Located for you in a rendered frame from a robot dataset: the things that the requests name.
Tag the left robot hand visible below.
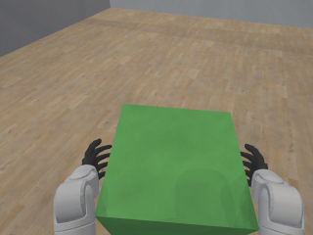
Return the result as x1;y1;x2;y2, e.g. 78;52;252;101
82;138;112;180

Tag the right robot hand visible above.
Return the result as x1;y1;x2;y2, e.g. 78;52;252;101
240;143;268;187

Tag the left robot forearm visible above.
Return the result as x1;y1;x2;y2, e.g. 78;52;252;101
53;164;100;235

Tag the right robot forearm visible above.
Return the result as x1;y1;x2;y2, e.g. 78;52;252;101
250;168;306;235

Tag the carton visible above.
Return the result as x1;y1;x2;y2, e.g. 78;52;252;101
95;104;259;235

